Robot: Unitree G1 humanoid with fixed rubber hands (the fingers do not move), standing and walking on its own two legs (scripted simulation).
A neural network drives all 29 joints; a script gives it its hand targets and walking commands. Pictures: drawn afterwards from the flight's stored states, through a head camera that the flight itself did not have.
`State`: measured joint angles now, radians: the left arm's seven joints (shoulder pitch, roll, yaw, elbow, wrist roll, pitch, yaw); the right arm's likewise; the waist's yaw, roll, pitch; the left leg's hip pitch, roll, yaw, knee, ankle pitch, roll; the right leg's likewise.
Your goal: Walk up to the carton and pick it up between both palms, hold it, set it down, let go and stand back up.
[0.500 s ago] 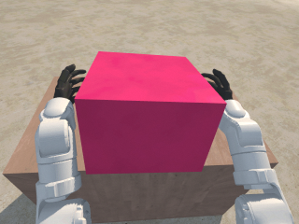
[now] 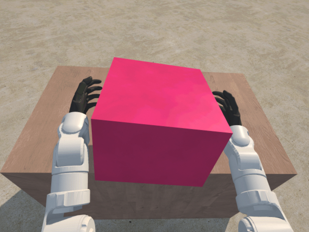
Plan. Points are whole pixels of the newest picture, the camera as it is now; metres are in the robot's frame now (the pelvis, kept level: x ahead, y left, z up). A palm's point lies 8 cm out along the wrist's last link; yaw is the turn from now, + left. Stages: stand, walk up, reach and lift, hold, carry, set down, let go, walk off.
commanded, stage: set down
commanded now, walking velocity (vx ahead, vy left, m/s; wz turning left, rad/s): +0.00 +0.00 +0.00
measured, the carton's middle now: (154, 117) +0.41 +0.00 +0.06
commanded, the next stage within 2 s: none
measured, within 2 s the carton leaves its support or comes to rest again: neither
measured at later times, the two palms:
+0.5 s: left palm (86, 112) +0.37 +0.18 +0.12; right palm (228, 121) +0.37 -0.20 +0.09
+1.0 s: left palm (87, 109) +0.39 +0.18 +0.10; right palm (225, 115) +0.39 -0.19 +0.09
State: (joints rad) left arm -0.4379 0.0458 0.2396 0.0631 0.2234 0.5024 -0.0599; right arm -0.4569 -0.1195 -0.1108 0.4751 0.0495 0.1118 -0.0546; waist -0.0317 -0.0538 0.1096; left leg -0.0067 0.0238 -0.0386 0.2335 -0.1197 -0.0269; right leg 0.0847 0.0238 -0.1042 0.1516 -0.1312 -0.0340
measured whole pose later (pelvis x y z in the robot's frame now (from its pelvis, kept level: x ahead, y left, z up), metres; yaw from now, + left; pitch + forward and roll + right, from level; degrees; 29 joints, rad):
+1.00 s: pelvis +0.01 +0.00 +0.00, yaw +1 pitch +4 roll -1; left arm -0.53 0.05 0.29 0.52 0.16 0.16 0.00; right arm -0.59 -0.11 -0.22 0.82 -0.06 -0.10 -0.02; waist -0.04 -0.02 -0.07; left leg -0.21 0.02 -0.06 0.24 -0.11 -0.02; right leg -0.10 0.03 -0.11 0.14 -0.12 -0.03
